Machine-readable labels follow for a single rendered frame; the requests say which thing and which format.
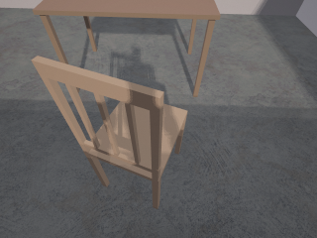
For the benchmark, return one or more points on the table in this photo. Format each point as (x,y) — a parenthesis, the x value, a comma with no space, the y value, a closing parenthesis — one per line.
(159,9)

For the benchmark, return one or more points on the chair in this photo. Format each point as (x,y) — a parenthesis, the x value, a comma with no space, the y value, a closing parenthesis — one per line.
(138,136)

